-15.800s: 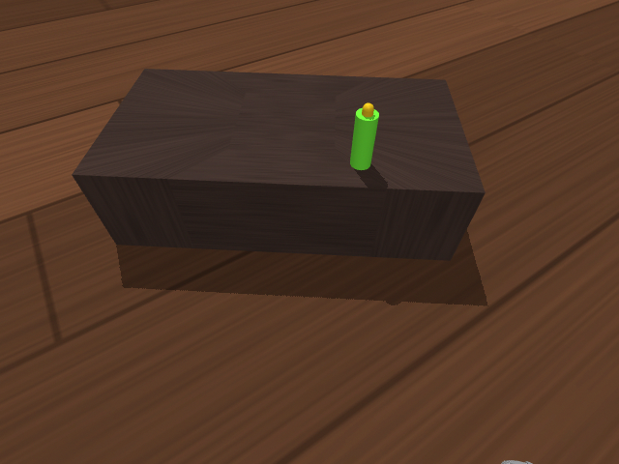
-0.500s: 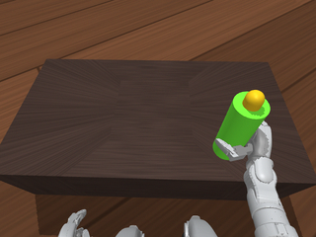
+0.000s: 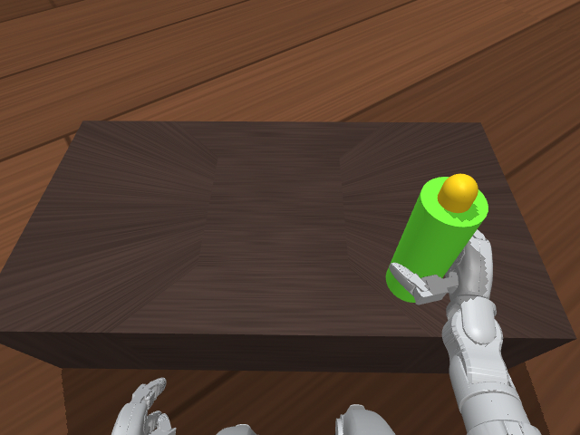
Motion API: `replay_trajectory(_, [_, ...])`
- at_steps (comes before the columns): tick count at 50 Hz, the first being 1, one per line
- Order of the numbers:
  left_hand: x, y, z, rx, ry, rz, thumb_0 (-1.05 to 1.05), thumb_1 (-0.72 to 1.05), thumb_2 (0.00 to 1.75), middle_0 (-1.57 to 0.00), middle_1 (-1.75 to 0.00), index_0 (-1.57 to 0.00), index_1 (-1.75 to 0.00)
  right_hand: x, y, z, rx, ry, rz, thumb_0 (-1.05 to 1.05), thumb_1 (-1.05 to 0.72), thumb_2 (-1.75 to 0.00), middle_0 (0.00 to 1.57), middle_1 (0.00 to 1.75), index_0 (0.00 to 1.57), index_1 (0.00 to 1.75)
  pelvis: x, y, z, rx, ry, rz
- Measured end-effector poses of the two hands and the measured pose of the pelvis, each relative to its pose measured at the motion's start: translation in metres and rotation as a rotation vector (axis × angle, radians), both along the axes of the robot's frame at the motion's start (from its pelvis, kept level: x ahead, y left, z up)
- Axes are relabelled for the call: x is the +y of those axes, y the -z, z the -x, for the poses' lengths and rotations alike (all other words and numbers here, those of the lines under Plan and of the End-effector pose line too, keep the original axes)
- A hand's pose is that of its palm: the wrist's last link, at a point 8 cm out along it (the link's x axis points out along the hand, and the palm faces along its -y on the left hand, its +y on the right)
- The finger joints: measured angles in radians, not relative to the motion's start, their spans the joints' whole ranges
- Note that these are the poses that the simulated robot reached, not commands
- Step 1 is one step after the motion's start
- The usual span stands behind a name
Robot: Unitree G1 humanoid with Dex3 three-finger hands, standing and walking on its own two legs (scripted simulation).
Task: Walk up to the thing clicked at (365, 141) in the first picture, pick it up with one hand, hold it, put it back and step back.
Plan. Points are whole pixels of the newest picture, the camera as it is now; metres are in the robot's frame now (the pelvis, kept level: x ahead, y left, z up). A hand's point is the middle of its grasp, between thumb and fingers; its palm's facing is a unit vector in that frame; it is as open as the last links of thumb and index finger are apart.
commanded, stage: hold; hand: right
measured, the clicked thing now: (431, 240) +0.34 -0.17 +0.07
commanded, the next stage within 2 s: none
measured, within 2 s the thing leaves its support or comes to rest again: neither
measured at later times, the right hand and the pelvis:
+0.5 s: hand (421, 259) +0.33 -0.16 +0.04, palm faces +0.20 +0.98 -0.01, open 10.3 cm; pelvis +0.00 +0.00 +0.01, yaw +0 degrees
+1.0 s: hand (421, 263) +0.32 -0.16 +0.05, palm faces +0.21 +0.98 -0.02, open 10.3 cm; pelvis +0.00 +0.01 +0.01, yaw +0 degrees
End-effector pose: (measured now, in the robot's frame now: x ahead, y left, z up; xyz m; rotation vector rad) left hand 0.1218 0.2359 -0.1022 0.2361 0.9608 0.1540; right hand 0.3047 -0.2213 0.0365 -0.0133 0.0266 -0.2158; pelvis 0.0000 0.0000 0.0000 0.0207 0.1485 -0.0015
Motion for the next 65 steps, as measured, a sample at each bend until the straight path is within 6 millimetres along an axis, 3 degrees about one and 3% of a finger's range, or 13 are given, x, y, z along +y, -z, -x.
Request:
replay_trajectory(29, [-0.002, -0.008, -0.003, -0.025, 0.007, 0.012, 0.01, 0.91, 0.9, -0.2, -0.31, -0.21, -0.31, 0.008, -0.008, 0.011, 0.004, -0.01, -0.002, -0.01, 0.42, -1.12, 0.7, 1.02, 0.7, 1.01, 0.001, -0.006, 0.0, -0.034, -0.001, 0.006])
replay_trajectory(65, [0.014, -0.007, 0.005, -0.024, -0.011, -0.005, 0.01, 0.91, 0.9, -0.2, -0.31, -0.21, -0.31, 0.017, -0.011, 0.017, -0.002, -0.012, -0.003, -0.01, 0.42, -1.12, 0.7, 1.02, 0.7, 1.01, 0.009, -0.006, 0.005, -0.039, 0.001, 0.011])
